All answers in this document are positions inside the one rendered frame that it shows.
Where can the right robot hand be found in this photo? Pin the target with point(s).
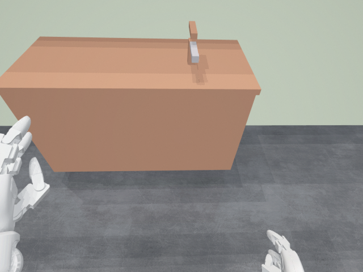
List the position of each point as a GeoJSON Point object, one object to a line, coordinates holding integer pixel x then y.
{"type": "Point", "coordinates": [287, 261]}

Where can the counter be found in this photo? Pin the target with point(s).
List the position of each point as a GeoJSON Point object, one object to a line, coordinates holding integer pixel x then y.
{"type": "Point", "coordinates": [131, 104]}

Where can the left robot hand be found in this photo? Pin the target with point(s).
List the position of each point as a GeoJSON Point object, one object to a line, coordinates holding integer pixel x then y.
{"type": "Point", "coordinates": [12, 147]}

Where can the robot left forearm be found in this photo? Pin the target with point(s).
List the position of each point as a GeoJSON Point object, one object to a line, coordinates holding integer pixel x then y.
{"type": "Point", "coordinates": [11, 259]}

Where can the tap lever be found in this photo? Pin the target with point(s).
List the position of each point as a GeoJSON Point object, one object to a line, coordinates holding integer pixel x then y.
{"type": "Point", "coordinates": [194, 52]}

